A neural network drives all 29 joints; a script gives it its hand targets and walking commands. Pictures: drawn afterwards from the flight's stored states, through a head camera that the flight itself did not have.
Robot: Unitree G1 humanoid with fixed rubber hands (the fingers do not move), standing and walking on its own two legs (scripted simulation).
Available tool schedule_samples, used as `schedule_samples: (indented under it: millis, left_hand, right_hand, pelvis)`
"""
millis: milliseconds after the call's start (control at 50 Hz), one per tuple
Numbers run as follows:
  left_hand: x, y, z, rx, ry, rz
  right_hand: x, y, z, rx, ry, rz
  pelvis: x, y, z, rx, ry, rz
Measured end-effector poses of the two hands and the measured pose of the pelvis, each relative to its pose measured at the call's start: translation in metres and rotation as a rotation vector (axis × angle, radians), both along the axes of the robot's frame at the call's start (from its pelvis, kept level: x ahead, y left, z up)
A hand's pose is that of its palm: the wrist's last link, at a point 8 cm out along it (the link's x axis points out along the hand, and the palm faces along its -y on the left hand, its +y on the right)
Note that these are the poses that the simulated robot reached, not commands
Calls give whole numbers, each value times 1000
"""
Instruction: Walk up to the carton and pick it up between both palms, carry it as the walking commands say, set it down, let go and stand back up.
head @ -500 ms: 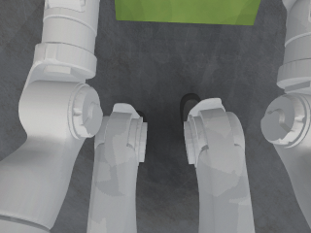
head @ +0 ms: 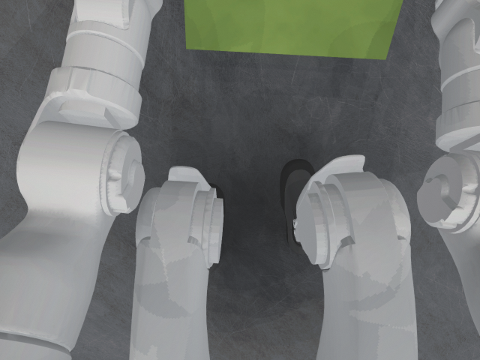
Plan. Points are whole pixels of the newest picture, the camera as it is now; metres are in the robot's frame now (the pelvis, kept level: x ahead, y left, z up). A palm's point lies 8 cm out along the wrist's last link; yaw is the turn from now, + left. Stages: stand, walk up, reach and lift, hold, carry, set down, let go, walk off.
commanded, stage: set down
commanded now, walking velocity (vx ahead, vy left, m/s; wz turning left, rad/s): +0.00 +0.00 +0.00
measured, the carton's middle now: out of the picture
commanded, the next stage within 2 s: none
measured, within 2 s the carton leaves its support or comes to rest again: rests again in 0.80 s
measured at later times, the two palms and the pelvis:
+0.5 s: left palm out of the picture +0.57 +0.10 -0.18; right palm out of the picture +0.53 -0.25 -0.18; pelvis +0.00 +0.00 -0.01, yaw +0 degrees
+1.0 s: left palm out of the picture +0.58 +0.10 -0.21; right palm out of the picture +0.53 -0.25 -0.20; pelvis +0.01 +0.00 -0.02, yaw +0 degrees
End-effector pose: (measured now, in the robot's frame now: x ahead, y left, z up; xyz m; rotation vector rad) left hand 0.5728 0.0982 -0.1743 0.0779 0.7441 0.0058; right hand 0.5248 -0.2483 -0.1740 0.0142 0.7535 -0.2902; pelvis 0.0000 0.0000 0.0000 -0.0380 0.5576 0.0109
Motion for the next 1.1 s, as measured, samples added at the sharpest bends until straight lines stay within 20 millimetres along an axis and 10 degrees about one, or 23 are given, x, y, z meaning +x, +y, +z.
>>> schedule_samples:
  millis: [1100]
  left_hand:
    - [2, 5, -36, -66, -3, -19]
  right_hand:
    - [7, -3, -29, 16, 36, 69]
  pelvis:
    - [11, -3, -25, -3, -5, 1]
